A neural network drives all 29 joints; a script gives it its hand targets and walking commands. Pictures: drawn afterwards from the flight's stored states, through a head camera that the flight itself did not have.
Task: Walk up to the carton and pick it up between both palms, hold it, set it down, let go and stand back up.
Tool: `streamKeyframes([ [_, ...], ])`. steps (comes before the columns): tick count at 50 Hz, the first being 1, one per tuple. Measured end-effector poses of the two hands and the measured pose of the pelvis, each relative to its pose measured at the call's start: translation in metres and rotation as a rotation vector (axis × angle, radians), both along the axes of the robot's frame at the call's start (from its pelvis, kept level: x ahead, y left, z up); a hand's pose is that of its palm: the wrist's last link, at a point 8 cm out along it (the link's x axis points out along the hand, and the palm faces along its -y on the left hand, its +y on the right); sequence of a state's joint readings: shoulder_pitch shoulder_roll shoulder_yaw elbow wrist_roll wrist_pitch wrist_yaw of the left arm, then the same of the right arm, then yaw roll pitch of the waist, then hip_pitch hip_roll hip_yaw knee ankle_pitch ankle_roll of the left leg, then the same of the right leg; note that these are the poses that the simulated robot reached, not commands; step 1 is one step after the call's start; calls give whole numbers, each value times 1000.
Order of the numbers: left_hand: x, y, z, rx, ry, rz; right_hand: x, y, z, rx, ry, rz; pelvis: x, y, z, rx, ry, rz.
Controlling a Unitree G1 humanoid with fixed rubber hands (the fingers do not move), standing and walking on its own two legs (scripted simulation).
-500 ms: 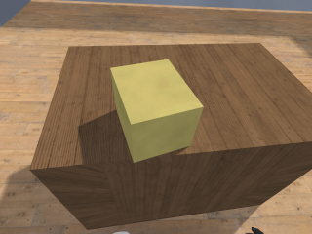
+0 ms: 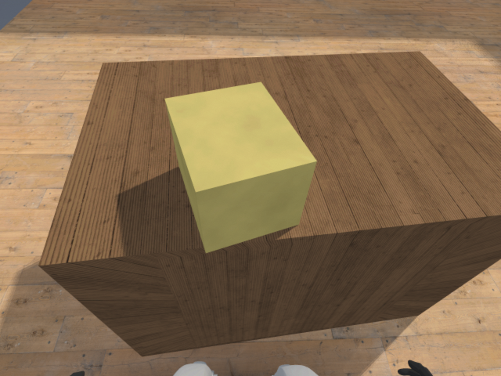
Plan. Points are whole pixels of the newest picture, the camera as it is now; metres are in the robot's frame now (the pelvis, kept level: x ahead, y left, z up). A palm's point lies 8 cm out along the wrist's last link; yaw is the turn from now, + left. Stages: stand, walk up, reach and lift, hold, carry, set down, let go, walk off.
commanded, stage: reach and lift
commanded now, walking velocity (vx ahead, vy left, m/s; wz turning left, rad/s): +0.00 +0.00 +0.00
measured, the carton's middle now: (234, 164) +0.46 +0.02 +0.07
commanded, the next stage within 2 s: none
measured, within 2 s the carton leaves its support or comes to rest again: neither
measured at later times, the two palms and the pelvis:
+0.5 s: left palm (72, 372) +0.15 +0.26 -0.05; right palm (437, 374) +0.14 -0.29 -0.06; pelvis +0.02 +0.00 +0.02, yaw +0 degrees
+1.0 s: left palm (82, 360) +0.16 +0.23 +0.01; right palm (451, 362) +0.14 -0.28 +0.00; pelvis -0.01 -0.01 +0.03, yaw +0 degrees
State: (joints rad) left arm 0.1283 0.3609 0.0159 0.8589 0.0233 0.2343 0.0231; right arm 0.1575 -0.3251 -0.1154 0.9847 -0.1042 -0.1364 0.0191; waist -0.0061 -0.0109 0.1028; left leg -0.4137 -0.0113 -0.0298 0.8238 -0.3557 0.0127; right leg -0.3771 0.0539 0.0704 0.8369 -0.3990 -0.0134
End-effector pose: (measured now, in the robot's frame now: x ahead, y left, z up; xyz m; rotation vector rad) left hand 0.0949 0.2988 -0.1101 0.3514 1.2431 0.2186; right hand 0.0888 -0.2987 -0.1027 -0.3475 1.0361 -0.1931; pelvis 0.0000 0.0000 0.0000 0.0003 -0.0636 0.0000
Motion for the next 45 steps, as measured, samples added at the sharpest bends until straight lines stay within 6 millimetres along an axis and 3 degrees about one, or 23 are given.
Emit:
streamKeyframes([
  [4,30,-8,8,13,-3,-8,22,6,-3,36,-40,43,-6,-4,-1,6,-10,0],
  [9,80,-19,33,10,-171,-70,47,13,3,49,-112,56,-2,-4,-1,5,-5,0],
  [13,102,-25,48,6,-280,-99,61,16,14,77,-192,44,2,-3,1,3,-8,0],
  [17,97,-27,55,-7,-307,-91,61,15,25,105,-230,12,10,-3,7,1,-19,0],
  [22,72,-31,57,-19,-314,-53,52,13,37,124,-252,5,17,-3,15,-1,-36,0],
  [29,48,-43,60,-35,-369,19,48,13,53,159,-306,38,12,-6,20,3,-54,1],
  [45,56,-70,108,-70,-591,38,48,15,92,251,-454,41,-11,-17,26,18,-74,1],
])
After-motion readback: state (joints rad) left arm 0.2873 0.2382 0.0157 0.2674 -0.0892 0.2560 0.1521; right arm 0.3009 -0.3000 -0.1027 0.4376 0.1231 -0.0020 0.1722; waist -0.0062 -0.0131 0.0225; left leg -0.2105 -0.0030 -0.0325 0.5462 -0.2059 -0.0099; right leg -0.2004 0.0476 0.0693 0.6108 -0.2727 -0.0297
